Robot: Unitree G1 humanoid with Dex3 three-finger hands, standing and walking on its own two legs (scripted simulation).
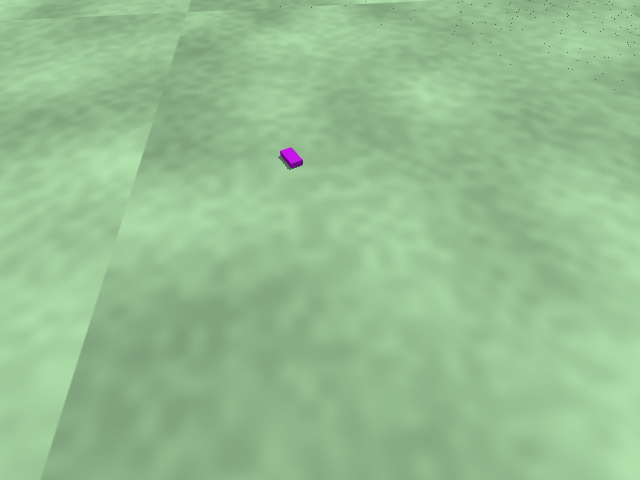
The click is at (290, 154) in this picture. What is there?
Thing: flat box
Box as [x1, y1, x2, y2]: [280, 147, 302, 168]
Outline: 290,147 281,150 280,155 291,168 302,164 302,160
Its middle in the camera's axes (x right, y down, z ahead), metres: -0.15 -0.44 +2.04
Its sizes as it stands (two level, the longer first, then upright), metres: 0.131 0.068 0.030
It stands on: the floor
